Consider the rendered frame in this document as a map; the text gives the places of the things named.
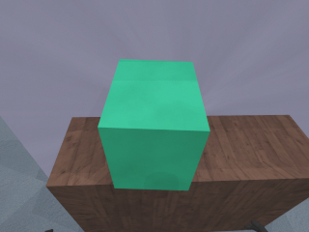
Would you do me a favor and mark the carton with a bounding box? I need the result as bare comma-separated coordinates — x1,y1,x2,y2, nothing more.
98,59,211,191

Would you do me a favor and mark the pedestal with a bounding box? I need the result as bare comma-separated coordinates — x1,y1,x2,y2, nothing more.
46,115,309,232

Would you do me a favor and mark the right robot hand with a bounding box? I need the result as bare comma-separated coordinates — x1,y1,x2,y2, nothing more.
244,220,267,232

